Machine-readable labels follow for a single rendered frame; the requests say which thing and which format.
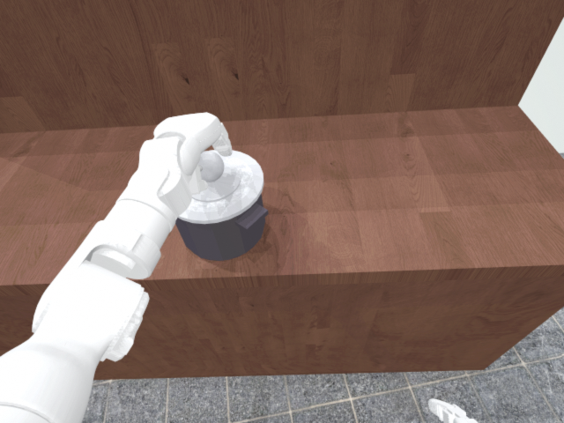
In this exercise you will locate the left robot hand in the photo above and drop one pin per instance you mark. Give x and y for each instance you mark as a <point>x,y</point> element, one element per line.
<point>207,130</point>

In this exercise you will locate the left robot forearm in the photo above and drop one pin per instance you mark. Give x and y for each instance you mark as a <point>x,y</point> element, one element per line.
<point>128,241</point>

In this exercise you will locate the knob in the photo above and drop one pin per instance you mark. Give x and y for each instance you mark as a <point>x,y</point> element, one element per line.
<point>213,166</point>

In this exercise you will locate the table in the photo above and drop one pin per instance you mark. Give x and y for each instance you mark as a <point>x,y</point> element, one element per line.
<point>416,213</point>

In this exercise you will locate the lid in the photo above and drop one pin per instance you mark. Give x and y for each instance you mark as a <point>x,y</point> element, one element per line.
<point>233,193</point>

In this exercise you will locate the right robot hand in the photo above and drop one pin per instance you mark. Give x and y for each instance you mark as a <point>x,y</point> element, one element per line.
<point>448,413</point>

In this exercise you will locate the pot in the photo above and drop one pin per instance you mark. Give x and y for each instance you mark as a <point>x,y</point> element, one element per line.
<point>227,239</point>

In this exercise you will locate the robot left upper arm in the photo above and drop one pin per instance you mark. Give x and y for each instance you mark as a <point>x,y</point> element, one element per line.
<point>49,378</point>

